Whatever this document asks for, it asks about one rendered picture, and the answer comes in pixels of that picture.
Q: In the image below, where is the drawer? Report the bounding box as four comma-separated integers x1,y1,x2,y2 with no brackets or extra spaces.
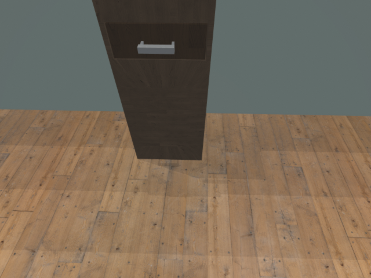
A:
105,22,208,60

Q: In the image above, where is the handle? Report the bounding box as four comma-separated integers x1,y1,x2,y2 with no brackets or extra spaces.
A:
137,41,174,54

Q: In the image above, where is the cabinet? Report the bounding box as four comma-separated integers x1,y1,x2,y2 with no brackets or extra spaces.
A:
92,0,216,160

